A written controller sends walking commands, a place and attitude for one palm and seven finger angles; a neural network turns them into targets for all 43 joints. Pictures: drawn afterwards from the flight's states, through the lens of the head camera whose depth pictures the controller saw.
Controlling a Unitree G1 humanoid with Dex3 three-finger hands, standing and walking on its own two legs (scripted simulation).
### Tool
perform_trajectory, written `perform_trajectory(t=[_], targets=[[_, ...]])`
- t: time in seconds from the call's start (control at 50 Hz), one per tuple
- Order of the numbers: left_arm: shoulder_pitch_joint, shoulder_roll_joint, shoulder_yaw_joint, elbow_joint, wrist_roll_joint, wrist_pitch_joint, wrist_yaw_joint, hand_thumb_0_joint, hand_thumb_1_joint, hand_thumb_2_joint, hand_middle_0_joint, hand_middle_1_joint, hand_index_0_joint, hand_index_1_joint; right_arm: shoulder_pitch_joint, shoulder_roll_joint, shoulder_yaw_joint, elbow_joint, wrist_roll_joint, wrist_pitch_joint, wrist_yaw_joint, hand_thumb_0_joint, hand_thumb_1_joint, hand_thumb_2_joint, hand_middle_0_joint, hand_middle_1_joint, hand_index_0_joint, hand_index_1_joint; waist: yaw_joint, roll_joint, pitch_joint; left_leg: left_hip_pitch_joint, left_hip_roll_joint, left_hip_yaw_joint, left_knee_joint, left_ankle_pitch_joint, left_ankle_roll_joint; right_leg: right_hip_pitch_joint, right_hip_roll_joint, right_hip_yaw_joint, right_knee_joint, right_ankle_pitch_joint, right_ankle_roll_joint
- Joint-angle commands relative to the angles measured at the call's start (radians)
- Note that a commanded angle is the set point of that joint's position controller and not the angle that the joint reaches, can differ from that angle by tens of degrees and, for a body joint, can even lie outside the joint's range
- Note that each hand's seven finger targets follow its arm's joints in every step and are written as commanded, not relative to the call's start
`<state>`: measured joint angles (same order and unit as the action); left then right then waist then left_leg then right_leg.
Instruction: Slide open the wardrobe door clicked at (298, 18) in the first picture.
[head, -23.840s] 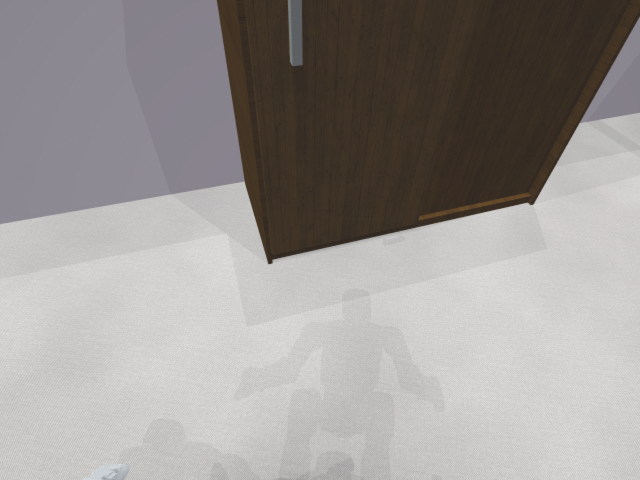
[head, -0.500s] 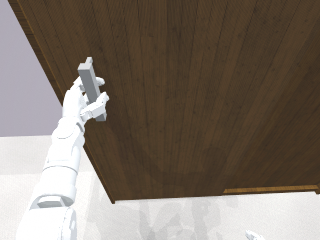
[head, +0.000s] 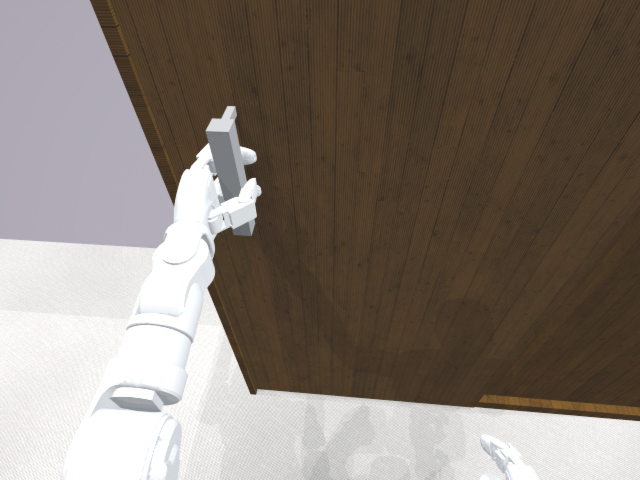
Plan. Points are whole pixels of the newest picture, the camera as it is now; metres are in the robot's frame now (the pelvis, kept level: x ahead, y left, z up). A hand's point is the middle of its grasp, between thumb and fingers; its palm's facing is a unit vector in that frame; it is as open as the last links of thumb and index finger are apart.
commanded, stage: tug the door sideways, standing still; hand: left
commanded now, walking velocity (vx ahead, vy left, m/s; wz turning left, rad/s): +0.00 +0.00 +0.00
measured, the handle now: (237, 173) +0.46 +0.14 +0.15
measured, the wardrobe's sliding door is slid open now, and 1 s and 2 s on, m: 0.00 0.03 0.14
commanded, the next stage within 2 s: step sideways, sliding the door along in 0.52 s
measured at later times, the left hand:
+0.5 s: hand (259, 205) +0.41 +0.10 +0.15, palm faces +0.03 -1.00 -0.04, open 6.2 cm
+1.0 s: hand (273, 205) +0.41 +0.08 +0.14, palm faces +0.12 -0.99 -0.11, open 6.3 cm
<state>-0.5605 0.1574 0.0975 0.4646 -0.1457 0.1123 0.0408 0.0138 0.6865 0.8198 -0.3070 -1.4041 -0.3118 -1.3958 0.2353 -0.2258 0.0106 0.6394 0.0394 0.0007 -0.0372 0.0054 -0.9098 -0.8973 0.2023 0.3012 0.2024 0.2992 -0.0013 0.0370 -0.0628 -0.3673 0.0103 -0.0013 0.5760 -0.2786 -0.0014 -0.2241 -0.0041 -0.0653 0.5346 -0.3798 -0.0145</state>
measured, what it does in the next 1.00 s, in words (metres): shifts its weight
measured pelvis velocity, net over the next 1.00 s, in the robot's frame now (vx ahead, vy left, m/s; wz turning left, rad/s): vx -0.03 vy -0.05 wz -0.01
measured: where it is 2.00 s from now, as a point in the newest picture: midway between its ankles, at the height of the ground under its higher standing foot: outside the picture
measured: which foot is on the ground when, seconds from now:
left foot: down 0.00-1.00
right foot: down 0.00-1.00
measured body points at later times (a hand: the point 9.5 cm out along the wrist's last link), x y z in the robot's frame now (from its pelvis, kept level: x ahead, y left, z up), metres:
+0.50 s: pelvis -0.02 +0.00 +0.00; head +0.00 -0.01 +0.45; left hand +0.40 +0.15 +0.15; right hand +0.09 -0.24 -0.12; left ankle +0.01 +0.12 -0.73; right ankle -0.07 -0.11 -0.73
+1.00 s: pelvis -0.03 -0.05 -0.01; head +0.01 -0.06 +0.44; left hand +0.40 +0.14 +0.15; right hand +0.09 -0.29 -0.14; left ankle -0.01 +0.10 -0.70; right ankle -0.04 -0.12 -0.73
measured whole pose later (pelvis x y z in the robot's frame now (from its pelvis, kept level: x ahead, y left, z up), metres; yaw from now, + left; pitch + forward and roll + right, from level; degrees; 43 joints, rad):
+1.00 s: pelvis -0.03 -0.05 -0.01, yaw +0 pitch -2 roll -1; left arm -0.69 0.24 0.10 0.62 -0.11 -0.04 0.11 -0.03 0.68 0.84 -0.42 -1.40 -0.23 -1.40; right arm 0.22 -0.21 0.02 0.71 0.05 0.01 -0.10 0.01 -0.91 -0.90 0.20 0.30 0.20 0.30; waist -0.02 0.05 0.11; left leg -0.44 0.06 -0.02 0.97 -0.48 0.00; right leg -0.25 0.05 -0.09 0.67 -0.38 -0.08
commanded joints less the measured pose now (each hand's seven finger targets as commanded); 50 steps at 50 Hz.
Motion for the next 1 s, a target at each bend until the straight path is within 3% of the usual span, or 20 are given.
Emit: perform_trajectory(t=[0.0, 0.12, 0.24, 0.58, 0.6, 0.62, 0.66, 0.68, 0.72, 0.74, 0.78, 0.8, 0.84, 0.86, 0.88, 0.9, 0.92, 0.94, 0.96, 0.98], targets=[[-0.556, -0.085, -0.19, -0.267, -0.014, -0.104, -0.083, 0.0, 0.9, 0.9, -0.45, -1.4, -0.45, -1.4, -0.014, -0.125, -0.043, -0.103, -0.001, -0.051, -0.011, 0.0, -0.9, -0.9, 0.2, 0.3, 0.2, 0.3, -0.092, -0.032, -0.342, 0.413, 0.003, -0.041, 0.024, 0.507, 0.039, -0.126, 0.041, 0.002, -0.027, 0.547, -0.003], [-0.616, -0.158, -0.256, -0.218, -0.015, -0.135, -0.077, 0.0, 0.9, 0.9, -0.45, -1.4, -0.45, -1.4, -0.011, -0.12, -0.038, -0.088, -0.001, -0.074, -0.003, 0.0, -0.9, -0.9, 0.2, 0.3, 0.2, 0.3, -0.105, -0.015, -0.32, 0.405, 0.001, -0.055, 0.019, 0.419, 0.035, -0.17, 0.043, -0.004, -0.03, 0.464, -0.006], [-0.651, -0.143, -0.251, -0.172, -0.014, -0.163, -0.062, 0.0, 0.9, 0.9, -0.45, -1.4, -0.45, -1.4, 0.004, -0.131, -0.042, -0.068, -0.004, -0.093, 0.001, 0.0, -0.9, -0.9, 0.2, 0.3, 0.2, 0.3, -0.103, -0.032, -0.329, 0.387, -0.001, -0.066, 0.009, 0.353, 0.033, -0.174, 0.043, -0.005, -0.035, 0.399, -0.009], [-0.737, -0.195, -0.274, -0.079, -0.019, -0.209, -0.028, 0.0, 0.9, 0.9, -0.45, -1.4, -0.45, -1.4, 0.017, -0.123, -0.039, -0.04, -0.001, -0.133, 0.017, 0.0, -0.9, -0.9, 0.2, 0.3, 0.2, 0.3, -0.106, -0.027, -0.313, 0.365, -0.003, -0.065, 0.007, 0.29, 0.026, -0.216, 0.047, -0.006, -0.023, 0.345, -0.01], [-0.795, -0.168, -0.263, -0.104, -0.016, -0.215, -0.024, 0.0, 0.9, 0.9, -0.45, -1.4, -0.45, -1.4, 0.02, -0.127, -0.038, -0.037, -0.001, -0.135, 0.015, 0.0, -0.9, -0.9, 0.2, 0.3, 0.2, 0.3, -0.113, -0.022, -0.325, 0.37, -0.005, -0.067, 0.008, 0.284, 0.026, -0.215, 0.046, -0.003, -0.024, 0.344, -0.01], [-0.747, 0.35, 0.083, -0.077, 0.061, -0.257, 0.034, 0.0, 0.9, 0.9, -0.45, -1.4, -0.45, -1.4, 0.009, -0.18, -0.049, -0.037, 0.005, -0.103, -0.029, 0.0, -0.9, -0.9, 0.2, 0.3, 0.2, 0.3, -0.028, -0.034, -0.287, 0.295, 0.078, -0.071, -0.009, 0.262, 0.077, -0.147, -0.011, 0.05, -0.035, 0.252, 0.024], [-0.704, 0.149, -0.07, -0.076, 0.05, -0.28, 0.031, 0.0, 0.9, 0.9, -0.45, -1.4, -0.45, -1.4, -0.018, -0.137, -0.035, -0.046, 0.003, -0.082, -0.043, 0.0, -0.9, -0.9, 0.2, 0.3, 0.2, 0.3, -0.049, -0.054, -0.265, 0.282, 0.081, -0.053, -0.033, 0.216, 0.076, -0.089, -0.017, 0.036, -0.028, 0.269, 0.029], [-0.7, 0.098, -0.107, -0.102, 0.042, -0.286, 0.019, 0.0, 0.9, 0.9, -0.45, -1.4, -0.45, -1.4, -0.035, -0.127, -0.033, -0.062, 0.003, -0.084, -0.049, 0.0, -0.9, -0.9, 0.2, 0.3, 0.2, 0.3, -0.057, -0.003, -0.282, 0.316, 0.115, -0.079, -0.038, 0.212, 0.084, -0.103, -0.009, 0.028, 0.024, 0.246, 0.031], [-0.69, 0.115, -0.097, -0.121, 0.029, -0.288, 0.015, 0.0, 0.9, 0.9, -0.45, -1.4, -0.45, -1.4, -0.056, -0.134, -0.041, -0.075, -0.004, -0.077, -0.064, 0.0, -0.9, -0.9, 0.2, 0.3, 0.2, 0.3, -0.059, 0.11, -0.291, 0.358, 0.231, -0.237, -0.087, 0.185, 0.146, -0.156, 0.02, 0.033, 0.174, 0.127, 0.025], [-0.69, 0.124, -0.095, -0.126, 0.023, -0.285, 0.016, 0.0, 0.9, 0.9, -0.45, -1.4, -0.45, -1.4, -0.057, -0.136, -0.044, -0.079, -0.007, -0.071, -0.07, 0.0, -0.9, -0.9, 0.2, 0.3, 0.2, 0.3, -0.058, 0.127, -0.283, 0.389, 0.29, -0.338, -0.11, 0.202, 0.185, -0.205, 0.029, 0.046, 0.247, 0.019, 0.019], [-0.685, 0.142, -0.077, -0.15, 0.019, -0.272, 0.022, 0.0, 0.9, 0.9, -0.45, -1.4, -0.45, -1.4, -0.071, -0.129, -0.04, -0.081, -0.011, -0.059, -0.069, 0.0, -0.9, -0.9, 0.2, 0.3, 0.2, 0.3, -0.05, 0.127, -0.246, 0.395, 0.359, -0.393, -0.133, 0.213, 0.218, -0.259, 0.021, 0.092, 0.315, -0.151, 0.008], [-0.685, 0.149, -0.071, -0.156, 0.018, -0.266, 0.026, 0.0, 0.9, 0.9, -0.45, -1.4, -0.45, -1.4, -0.082, -0.129, -0.039, -0.084, -0.011, -0.052, -0.069, 0.0, -0.9, -0.9, 0.2, 0.3, 0.2, 0.3, -0.045, 0.124, -0.228, 0.36, 0.366, -0.376, -0.125, 0.198, 0.215, -0.243, 0.014, 0.099, 0.302, -0.167, 0.003], [-0.668, 0.194, -0.038, -0.17, 0.017, -0.262, 0.032, 0.0, 0.9, 0.9, -0.45, -1.4, -0.45, -1.4, -0.09, -0.139, -0.04, -0.091, -0.006, -0.037, -0.072, 0.0, -0.9, -0.9, 0.2, 0.3, 0.2, 0.3, -0.03, 0.094, -0.227, 0.267, 0.333, -0.283, -0.049, 0.19, 0.185, -0.106, 0.013, 0.083, 0.163, -0.108, -0.009], [-0.647, 0.209, -0.021, -0.143, 0.022, -0.262, 0.033, 0.0, 0.9, 0.9, -0.45, -1.4, -0.45, -1.4, -0.101, -0.141, -0.04, -0.088, 0.0, -0.035, -0.072, 0.0, -0.9, -0.9, 0.2, 0.3, 0.2, 0.3, -0.019, 0.078, -0.216, 0.183, 0.29, -0.191, 0.01, 0.194, 0.152, 0.002, 0.011, 0.074, 0.052, -0.019, -0.014], [-0.636, 0.211, -0.024, -0.135, 0.029, -0.262, 0.031, 0.0, 0.9, 0.9, -0.45, -1.4, -0.45, -1.4, -0.094, -0.136, -0.039, -0.091, 0.006, -0.036, -0.073, 0.0, -0.9, -0.9, 0.2, 0.3, 0.2, 0.3, -0.017, -0.007, -0.214, 0.086, 0.208, -0.075, 0.12, 0.147, 0.106, 0.11, -0.027, 0.107, -0.064, 0.077, -0.032], [-0.636, 0.25, 0.002, -0.142, 0.042, -0.261, 0.037, 0.0, 0.9, 0.9, -0.45, -1.4, -0.45, -1.4, -0.101, -0.12, -0.037, -0.098, 0.01, -0.038, -0.075, 0.0, -0.9, -0.9, 0.2, 0.3, 0.2, 0.3, -0.015, -0.189, -0.211, -0.045, 0.094, 0.054, 0.284, 0.012, 0.043, 0.172, -0.156, 0.269, -0.183, 0.124, -0.083], [-0.635, 0.23, -0.008, -0.14, 0.045, -0.261, 0.042, 0.0, 0.9, 0.9, -0.45, -1.4, -0.45, -1.4, -0.151, -0.097, -0.027, -0.109, 0.007, -0.046, -0.08, 0.0, -0.9, -0.9, 0.2, 0.3, 0.2, 0.3, 0.003, -0.333, -0.157, -0.206, 0.009, 0.045, 0.461, -0.253, 0.014, 0.217, -0.274, 0.442, -0.238, 0.262, -0.169], [-0.619, 0.22, -0.024, -0.108, 0.06, -0.241, 0.046, 0.0, 0.9, 0.9, -0.45, -1.4, -0.45, -1.4, -0.163, -0.112, -0.044, -0.092, 0.011, -0.055, -0.08, 0.0, -0.9, -0.9, 0.2, 0.3, 0.2, 0.3, 0.019, -0.303, -0.115, -0.251, -0.009, -0.001, 0.597, -0.32, 0.012, 0.198, -0.322, 0.492, -0.23, 0.247, -0.228], [-0.648, 0.201, -0.028, -0.127, 0.056, -0.247, 0.044, 0.0, 0.9, 0.9, -0.45, -1.4, -0.45, -1.4, -0.159, -0.114, -0.046, -0.077, 0.009, -0.06, -0.076, 0.0, -0.9, -0.9, 0.2, 0.3, 0.2, 0.3, 0.02, -0.234, -0.071, -0.262, 0.03, -0.038, 0.647, -0.285, 0.006, 0.187, -0.329, 0.497, -0.207, 0.333, -0.248], [-0.678, 0.149, -0.067, -0.167, 0.055, -0.269, 0.04, 0.0, 0.9, 0.9, -0.45, -1.4, -0.45, -1.4, -0.143, -0.106, -0.037, -0.063, 0.002, -0.067, -0.076, 0.0, -0.9, -0.9, 0.2, 0.3, 0.2, 0.3, 0.008, -0.142, -0.071, -0.269, 0.044, -0.034, 0.637, -0.25, 0.002, 0.233, -0.315, 0.446, -0.156, 0.509, -0.254]])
